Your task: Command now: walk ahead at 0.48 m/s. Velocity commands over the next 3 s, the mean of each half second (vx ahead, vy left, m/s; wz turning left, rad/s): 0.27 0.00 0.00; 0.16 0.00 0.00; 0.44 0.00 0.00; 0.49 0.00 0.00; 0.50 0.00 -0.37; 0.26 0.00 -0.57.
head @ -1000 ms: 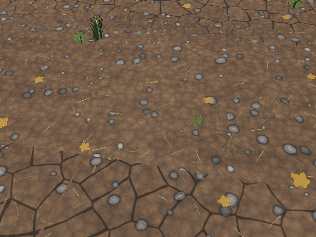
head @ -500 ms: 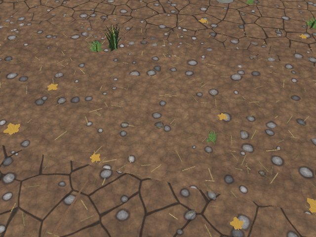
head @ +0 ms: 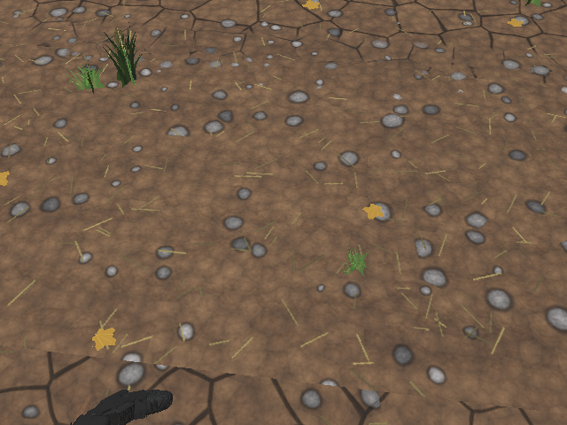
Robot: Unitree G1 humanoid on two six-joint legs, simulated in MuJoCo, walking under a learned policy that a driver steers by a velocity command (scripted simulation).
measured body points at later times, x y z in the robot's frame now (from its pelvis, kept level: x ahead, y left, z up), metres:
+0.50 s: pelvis +0.21 +0.05 -0.02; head +0.23 +0.08 +0.43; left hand +0.25 +0.31 -0.18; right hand +0.35 -0.19 -0.13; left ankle +0.31 +0.14 -0.75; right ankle +0.15 -0.10 -0.71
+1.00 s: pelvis +0.31 +0.06 -0.02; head +0.31 +0.06 +0.43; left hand +0.27 +0.31 -0.17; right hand +0.39 -0.21 -0.15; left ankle +0.32 +0.14 -0.75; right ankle +0.23 -0.09 -0.75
